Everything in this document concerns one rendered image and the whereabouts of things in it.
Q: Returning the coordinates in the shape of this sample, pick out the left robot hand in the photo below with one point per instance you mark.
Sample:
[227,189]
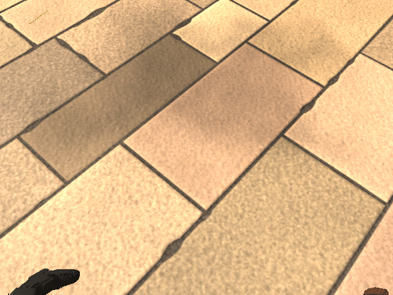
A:
[44,281]

